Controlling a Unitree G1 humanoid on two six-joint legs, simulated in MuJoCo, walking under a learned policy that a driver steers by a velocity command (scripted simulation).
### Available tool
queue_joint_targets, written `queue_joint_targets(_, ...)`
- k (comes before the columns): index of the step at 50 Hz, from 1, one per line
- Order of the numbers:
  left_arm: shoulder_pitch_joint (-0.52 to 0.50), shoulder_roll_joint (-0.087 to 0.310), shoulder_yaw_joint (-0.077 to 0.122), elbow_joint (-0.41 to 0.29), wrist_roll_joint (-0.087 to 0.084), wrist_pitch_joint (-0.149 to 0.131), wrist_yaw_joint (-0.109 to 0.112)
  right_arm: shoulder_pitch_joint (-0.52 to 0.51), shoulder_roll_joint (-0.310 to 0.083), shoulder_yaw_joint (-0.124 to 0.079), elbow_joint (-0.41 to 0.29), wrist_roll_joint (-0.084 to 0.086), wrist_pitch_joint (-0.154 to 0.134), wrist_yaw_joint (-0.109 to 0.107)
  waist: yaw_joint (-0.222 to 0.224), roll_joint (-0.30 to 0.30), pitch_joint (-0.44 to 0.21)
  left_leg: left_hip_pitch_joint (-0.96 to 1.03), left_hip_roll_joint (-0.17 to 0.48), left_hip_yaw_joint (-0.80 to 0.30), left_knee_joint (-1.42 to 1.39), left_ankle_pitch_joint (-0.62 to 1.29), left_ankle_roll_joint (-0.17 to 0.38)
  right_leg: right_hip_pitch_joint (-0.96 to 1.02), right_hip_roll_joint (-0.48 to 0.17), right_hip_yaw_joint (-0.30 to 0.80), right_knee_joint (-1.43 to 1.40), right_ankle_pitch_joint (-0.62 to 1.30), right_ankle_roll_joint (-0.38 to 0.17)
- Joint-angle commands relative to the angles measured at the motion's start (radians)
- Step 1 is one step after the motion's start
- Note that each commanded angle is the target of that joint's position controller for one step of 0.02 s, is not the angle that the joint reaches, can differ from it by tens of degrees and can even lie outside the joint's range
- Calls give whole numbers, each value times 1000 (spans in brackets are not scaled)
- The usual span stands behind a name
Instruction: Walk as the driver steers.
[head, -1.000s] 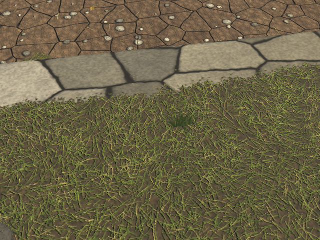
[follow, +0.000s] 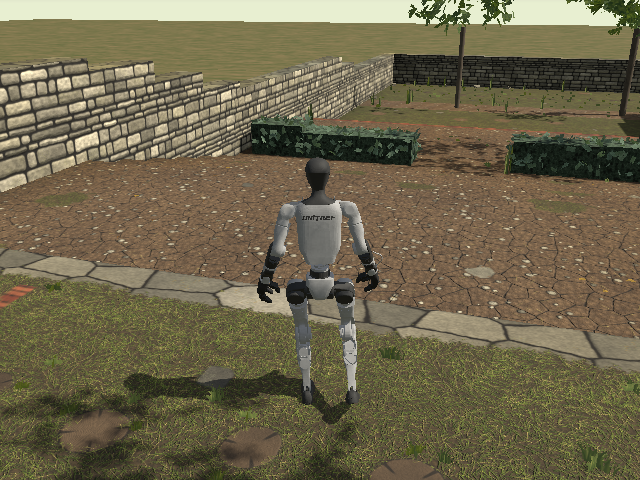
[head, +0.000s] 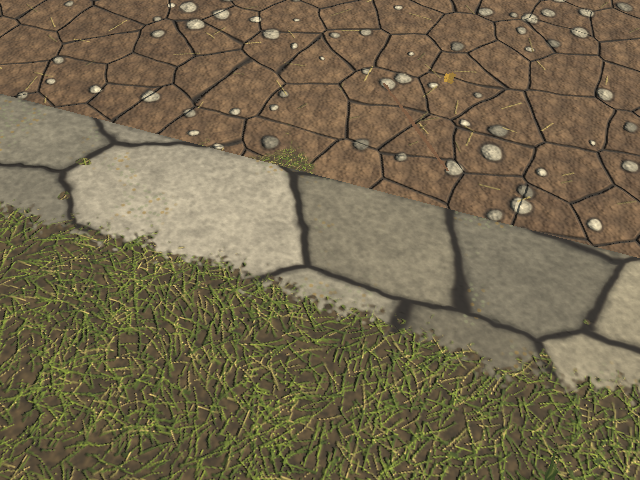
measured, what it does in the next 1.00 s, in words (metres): walks ahead, turning right: right foot, then left foot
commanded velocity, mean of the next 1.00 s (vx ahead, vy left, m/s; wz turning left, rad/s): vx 0.50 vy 0.00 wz -0.38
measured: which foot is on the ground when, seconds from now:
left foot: down 0.00-0.46, up 0.48-0.90, down 0.92-1.00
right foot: up 0.00-0.42, down 0.44-0.94, up 0.96-1.00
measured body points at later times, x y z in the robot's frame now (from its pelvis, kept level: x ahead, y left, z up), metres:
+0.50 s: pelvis +0.28 -0.07 -0.01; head +0.32 -0.07 +0.43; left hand +0.51 +0.15 -0.11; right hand +0.27 -0.35 -0.14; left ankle +0.09 +0.08 -0.66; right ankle +0.36 -0.15 -0.73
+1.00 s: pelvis +0.57 -0.10 +0.00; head +0.59 -0.11 +0.45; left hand +0.76 +0.12 -0.12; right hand +0.62 -0.42 -0.08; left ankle +0.69 -0.04 -0.73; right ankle +0.39 -0.16 -0.66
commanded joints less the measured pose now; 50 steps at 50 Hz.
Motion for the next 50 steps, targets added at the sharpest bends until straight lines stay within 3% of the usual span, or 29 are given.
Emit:
queue_joint_targets(1, 52, 101, 27, -40, 6, 9, 0, 32, -88, -23, -43, -15, -35, -4, -1, 67, -136, 245, 286, -305, -307, 268, 175, -183, -83, 62, -33, 107, -8)
queue_joint_targets(3, 55, 76, 23, -35, 8, 34, 3, 44, -106, -28, -17, -15, -54, -7, 11, 54, -103, 211, 278, -222, -349, 345, 170, -198, -81, 59, -83, 167, 6)
queue_joint_targets(5, 5, 65, 21, -49, 10, 42, 7, 69, -111, -30, 10, -20, -60, -17, -5, 51, -65, 225, 268, -154, -374, 375, 150, -266, -73, 73, -159, 261, 18)
queue_joint_targets(11, -126, 34, 12, -86, 6, 28, -15, 94, -119, -26, 52, -19, -60, -40, -64, 67, -5, 305, 252, -4, -419, 322, 70, -288, -3, 60, -488, 539, 1)
queue_joint_targets(15, -214, 12, -1, -138, 8, 25, -42, 146, -128, -31, 97, -11, -42, -49, -102, 56, 37, 459, 303, 37, -382, 405, 65, -358, 12, 19, -596, 487, -25)
queue_joint_targets(17, -240, 12, -3, -169, 8, 23, -59, 152, -139, -34, 107, -6, -24, -56, -100, 58, 38, 526, 328, 53, -326, 513, 61, -373, 27, -18, -620, 395, -44)
queue_joint_targets(20, -168, 51, 17, -188, 8, 31, -71, 115, -182, -43, 93, -2, -1, -73, -34, 120, -50, 544, 328, 98, -136, 985, 29, -193, 115, -115, -616, 237, -99)
queue_joint_targets(21, -67, 88, 35, -173, 7, 35, -69, 102, -195, -45, 89, -3, 6, -79, 24, 132, -109, 517, 318, 111, 8, 1083, 15, -54, 152, -129, -621, 211, -126)
queue_joint_targets(22, 89, 143, 64, -142, 7, 36, -57, 80, -198, -42, 82, 3, 7, -84, 114, 102, -187, 405, 277, 133, 229, 1004, -17, 193, 173, -101, -704, 286, -168)
queue_joint_targets(23, 219, 236, 90, -124, 11, 47, -32, 106, -144, -20, 60, -18, -10, -81, 144, -57, -295, 141, 208, 136, 560, 538, -56, 503, -19, 188, -711, 340, -241)
queue_joint_targets(24, 176, 266, 90, -148, 7, 38, -33, 195, -30, 17, 24, -25, -44, -56, 34, -260, -413, -275, -27, -25, 906, -366, -113, 818, -245, 775, -840, 223, -453)
queue_joint_targets(25, 196, 188, 69, -148, 10, 38, -33, 95, -124, 0, 14, 4, -85, -34, 110, -126, -428, -384, 37, -195, 941, -342, -78, 831, -224, 762, -909, 150, -408)
queue_joint_targets(26, 157, 143, 57, -155, 13, 35, -31, 15, -142, -2, -19, 34, -101, -25, 101, -66, -288, -420, 81, -178, 882, -264, -58, 710, -189, 603, -918, 176, -359)
queue_joint_targets(27, 89, 128, 51, -167, 10, 33, -33, -7, -125, 1, -24, 20, -106, -30, 45, 49, -176, -391, 124, -159, 773, -205, -58, 535, -145, 492, -935, 277, -326)
queue_joint_targets(28, 32, 92, 40, -183, 11, 33, -31, -11, -138, -9, -18, -6, -98, -38, 12, 62, -133, -334, 155, -149, 683, -171, -70, 422, -109, 416, -953, 365, -306)
queue_joint_targets(29, 5, 89, 36, -201, 22, 34, -26, 11, -135, -13, -20, -13, -84, -37, -18, 29, -110, -276, 168, -149, 652, -150, -83, 335, -87, 386, -979, 414, -308)
queue_joint_targets(30, -7, 95, 39, -208, 20, 33, -23, 32, -129, -14, -23, -19, -72, -40, -35, 14, -102, -253, 173, -141, 611, -139, -101, 286, -72, 370, -998, 446, -312)
queue_joint_targets(33, 9, 134, 49, -205, 17, 31, -6, -2, -94, -4, -41, -26, -48, -49, -36, -8, -73, -236, 163, -103, 448, -50, -153, 173, -33, 276, -1016, 534, -303)
queue_joint_targets(37, 61, 146, 53, -188, 5, 48, 10, -153, -58, 13, -75, -21, -53, -45, 30, -56, -69, -150, 100, -84, 130, 219, -168, 132, 38, 220, -976, 423, -229)
queue_joint_targets(40, 108, 149, 54, -173, 0, 58, 12, -217, -81, 6, -97, -4, -65, -32, 59, -78, -76, -117, 68, -102, 21, 248, -159, 187, 9, 296, -927, 338, -212)
queue_joint_targets(43, 119, 130, 49, -162, 6, 61, 16, -190, -117, -9, -92, -3, -81, -18, 41, -104, -82, -89, 77, -116, -38, 183, -114, 291, -48, 373, -853, 309, -191)
queue_joint_targets(45, 98, 109, 42, -166, 12, 62, 14, -78, -137, -25, -65, -11, -91, -21, -24, -119, -110, 64, 65, -83, -96, 150, -63, 297, -18, 367, -755, 420, -159)
queue_joint_targets(46, 89, 66, 25, -178, 20, 58, 9, 38, -174, -39, -52, -26, -97, -27, -80, -81, -209, 261, 156, -162, -74, 150, -7, 240, 32, 313, -570, 424, -125)
queue_joint_targets(47, 197, 15, 8, -189, 14, 49, 11, 177, -262, -62, -30, -41, -93, -30, -79, 127, -358, 620, 358, -492, -78, 72, 138, -42, 159, 192, -235, 202, -51)
queue_joint_targets(48, 250, 32, 3, -182, -3, 41, 12, 256, -251, -68, 19, -14, -81, -18, -83, 347, -385, 719, 473, -849, -217, -202, 224, -280, 194, 157, -13, -200, -19)
queue_joint_targets(49, 171, 116, 21, -182, -12, 38, 10, 214, -174, -45, 6, 5, -77, -19, -103, 209, -244, 624, 447, -805, -254, -364, 187, -374, 140, 200, 74, -151, -23)
queue_joint_targets(50, 68, 128, 23, -203, -4, 40, 9, 157, -139, -32, -5, 0, -67, -22, -103, 119, -142, 500, 406, -656, -259, -323, 148, -382, 99, 158, 79, -72, -26)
